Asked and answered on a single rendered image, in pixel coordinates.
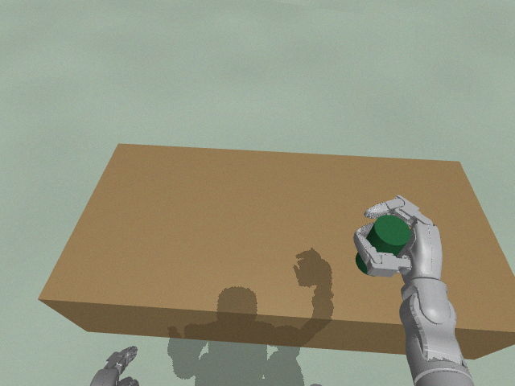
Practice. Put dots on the left robot hand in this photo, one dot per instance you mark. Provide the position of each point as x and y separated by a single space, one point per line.
114 367

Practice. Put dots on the can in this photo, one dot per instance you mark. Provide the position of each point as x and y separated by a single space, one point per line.
389 234

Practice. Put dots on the right robot arm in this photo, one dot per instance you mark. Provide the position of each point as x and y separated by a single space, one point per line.
429 320

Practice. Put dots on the right robot hand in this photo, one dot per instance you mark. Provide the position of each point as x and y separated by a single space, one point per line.
422 256

